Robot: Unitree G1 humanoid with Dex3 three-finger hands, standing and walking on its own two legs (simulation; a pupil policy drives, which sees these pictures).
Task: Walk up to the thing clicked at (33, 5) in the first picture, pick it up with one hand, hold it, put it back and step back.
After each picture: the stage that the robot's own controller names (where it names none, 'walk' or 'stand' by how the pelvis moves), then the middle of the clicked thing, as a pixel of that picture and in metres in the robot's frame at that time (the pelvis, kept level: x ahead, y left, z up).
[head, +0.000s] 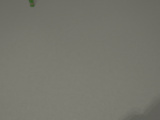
stand; (31, 2) +2.16 +0.70 -0.72
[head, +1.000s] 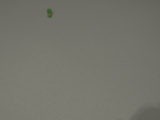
walk; (49, 13) +2.06 +0.35 -0.69
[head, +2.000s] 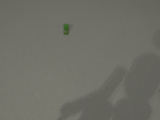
walk; (66, 29) +1.42 +0.11 -0.71
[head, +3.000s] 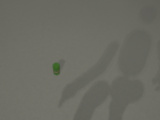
walk; (56, 69) +0.90 +0.17 -0.71
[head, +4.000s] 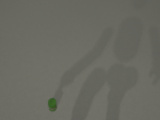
walk; (52, 104) +0.55 +0.16 -0.71
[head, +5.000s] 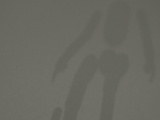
stand; out of the picture +0.34 +0.16 -0.71
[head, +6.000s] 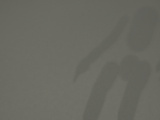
stand; out of the picture +0.28 +0.16 -0.72
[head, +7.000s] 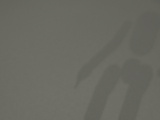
stand; out of the picture +0.29 +0.14 -0.72
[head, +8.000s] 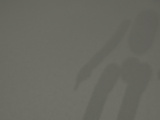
stand; out of the picture +0.30 +0.17 -0.73
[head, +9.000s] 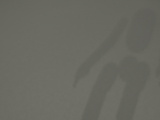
stand; out of the picture +0.28 +0.18 -0.73
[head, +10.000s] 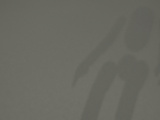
stand; out of the picture +0.28 +0.19 -0.73
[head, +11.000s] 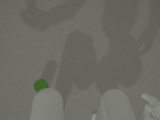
go down; (41, 87) +0.34 +0.18 -0.43
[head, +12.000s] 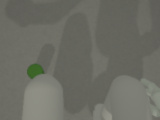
go down; (36, 73) +0.36 +0.20 -0.31
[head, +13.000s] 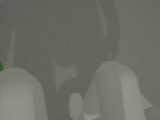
close in; out of the picture +0.35 +0.23 -0.23
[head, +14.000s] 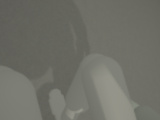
close; out of the picture +0.35 +0.24 -0.22
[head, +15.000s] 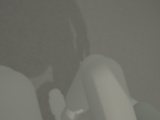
lift; out of the picture +0.35 +0.25 -0.22
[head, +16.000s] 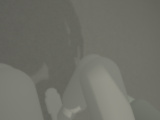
lift; out of the picture +0.34 +0.25 -0.22
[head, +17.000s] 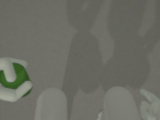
lift; (17, 81) +0.31 +0.21 -0.02
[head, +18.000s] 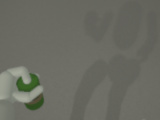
hold; (31, 92) +0.31 +0.17 +0.00
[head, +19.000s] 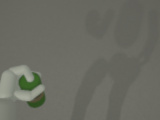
hold; (33, 90) +0.32 +0.17 -0.01
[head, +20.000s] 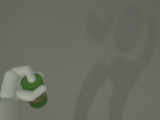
crouch; (35, 91) +0.32 +0.17 +0.00
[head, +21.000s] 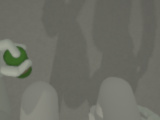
crouch; (19, 63) +0.39 +0.20 -0.10
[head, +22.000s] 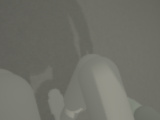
lower; out of the picture +0.38 +0.27 -0.22
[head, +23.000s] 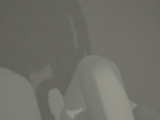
lower; out of the picture +0.37 +0.27 -0.22
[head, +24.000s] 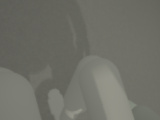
lower; out of the picture +0.36 +0.27 -0.22
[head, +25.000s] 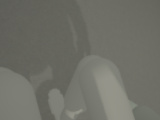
lower; out of the picture +0.36 +0.27 -0.22
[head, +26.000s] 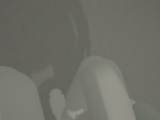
open; out of the picture +0.35 +0.26 -0.22
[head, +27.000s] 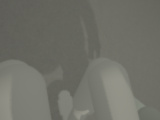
stand; out of the picture +0.35 +0.25 -0.22
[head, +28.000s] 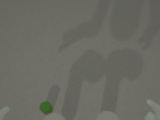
stand; (46, 108) +0.33 +0.19 -0.55
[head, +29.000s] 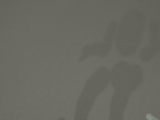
stand; out of the picture +0.31 +0.19 -0.66
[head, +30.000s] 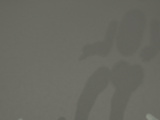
stand; out of the picture +0.31 +0.19 -0.67
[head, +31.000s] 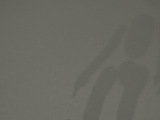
stand; out of the picture +0.34 +0.17 -0.72
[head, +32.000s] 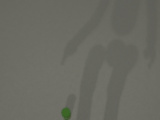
walk; (66, 113) +0.37 +0.11 -0.70
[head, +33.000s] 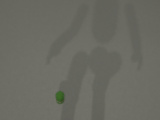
walk; (60, 97) +0.50 +0.10 -0.70
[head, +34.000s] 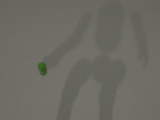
walk; (42, 68) +0.75 +0.29 -0.69
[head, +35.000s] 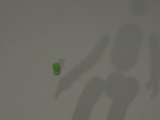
stand; (56, 69) +0.87 +0.20 -0.71
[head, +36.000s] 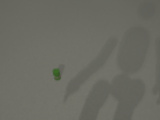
stand; (56, 74) +0.89 +0.23 -0.72
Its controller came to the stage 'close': yes
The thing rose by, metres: 0.70
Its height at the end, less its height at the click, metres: +0.00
